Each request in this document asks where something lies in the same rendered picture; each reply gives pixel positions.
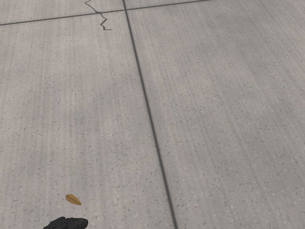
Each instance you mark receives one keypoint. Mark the left robot hand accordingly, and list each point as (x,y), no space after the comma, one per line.
(67,223)

